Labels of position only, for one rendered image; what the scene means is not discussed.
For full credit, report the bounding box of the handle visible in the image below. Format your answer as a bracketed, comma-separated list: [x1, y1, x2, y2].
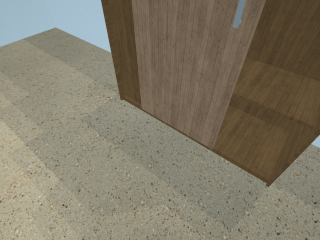
[232, 0, 246, 28]

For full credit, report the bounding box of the wardrobe door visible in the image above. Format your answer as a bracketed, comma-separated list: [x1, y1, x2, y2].
[108, 0, 142, 104]
[131, 0, 266, 149]

